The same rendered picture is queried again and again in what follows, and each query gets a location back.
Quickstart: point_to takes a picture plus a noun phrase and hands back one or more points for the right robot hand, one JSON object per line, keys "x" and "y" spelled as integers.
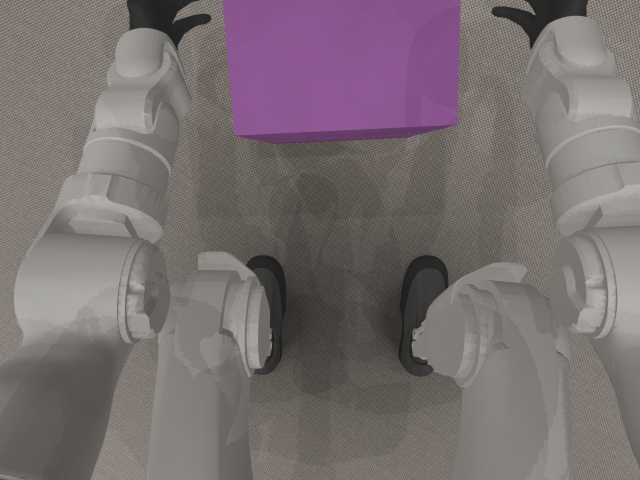
{"x": 546, "y": 11}

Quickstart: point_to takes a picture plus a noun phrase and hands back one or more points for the right robot upper arm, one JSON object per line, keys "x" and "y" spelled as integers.
{"x": 594, "y": 289}

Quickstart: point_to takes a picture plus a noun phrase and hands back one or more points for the carton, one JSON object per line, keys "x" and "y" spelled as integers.
{"x": 335, "y": 70}

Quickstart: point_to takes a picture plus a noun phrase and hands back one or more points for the robot right forearm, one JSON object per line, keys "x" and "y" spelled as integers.
{"x": 585, "y": 125}

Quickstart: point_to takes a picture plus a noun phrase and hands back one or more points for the left robot foot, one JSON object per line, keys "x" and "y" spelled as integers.
{"x": 271, "y": 276}

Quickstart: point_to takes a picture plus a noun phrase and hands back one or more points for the left robot hand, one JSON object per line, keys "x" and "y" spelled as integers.
{"x": 160, "y": 14}

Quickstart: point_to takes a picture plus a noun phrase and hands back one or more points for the robot left forearm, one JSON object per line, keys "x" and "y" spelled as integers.
{"x": 121, "y": 181}

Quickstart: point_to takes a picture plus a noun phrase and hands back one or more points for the left robot upper arm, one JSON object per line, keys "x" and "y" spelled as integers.
{"x": 83, "y": 302}

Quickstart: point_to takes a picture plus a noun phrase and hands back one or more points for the robot left thigh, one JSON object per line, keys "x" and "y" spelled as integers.
{"x": 199, "y": 428}

